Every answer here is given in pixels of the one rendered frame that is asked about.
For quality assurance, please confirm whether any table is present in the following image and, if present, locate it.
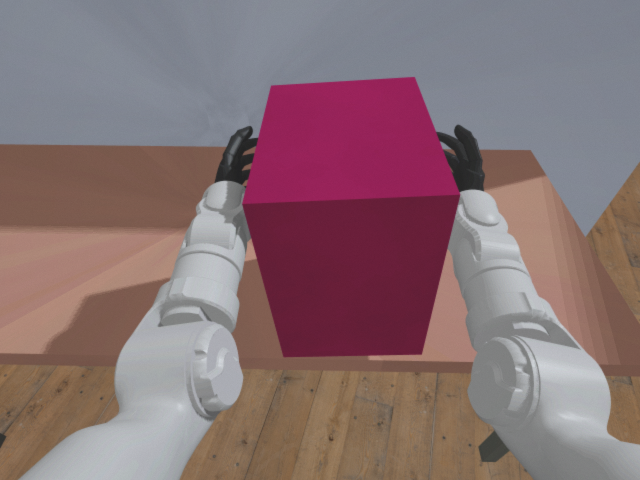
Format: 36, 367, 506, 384
0, 144, 640, 462

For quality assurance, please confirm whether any robot left upper arm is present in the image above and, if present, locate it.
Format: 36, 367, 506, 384
18, 321, 243, 480

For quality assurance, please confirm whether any left robot hand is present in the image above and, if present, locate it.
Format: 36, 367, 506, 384
215, 126, 258, 188

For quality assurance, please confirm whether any right robot hand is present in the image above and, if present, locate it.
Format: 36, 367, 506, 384
436, 125, 485, 192

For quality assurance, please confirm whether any robot right upper arm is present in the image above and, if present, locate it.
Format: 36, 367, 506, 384
467, 335, 640, 480

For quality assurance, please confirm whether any robot left forearm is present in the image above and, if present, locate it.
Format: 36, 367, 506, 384
114, 181, 251, 401

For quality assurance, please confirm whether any robot right forearm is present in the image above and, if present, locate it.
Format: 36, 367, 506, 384
447, 190, 611, 408

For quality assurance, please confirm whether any carton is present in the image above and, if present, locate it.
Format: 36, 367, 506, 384
242, 77, 460, 357

